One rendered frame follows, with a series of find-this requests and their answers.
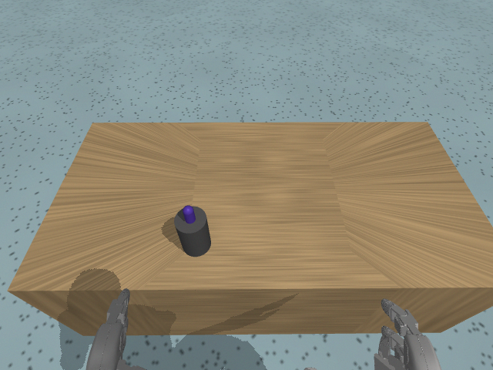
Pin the bottle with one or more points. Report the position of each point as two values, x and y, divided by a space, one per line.
192 228

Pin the left robot hand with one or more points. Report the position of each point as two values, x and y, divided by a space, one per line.
110 340

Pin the right robot hand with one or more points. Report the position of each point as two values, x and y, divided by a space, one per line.
414 352

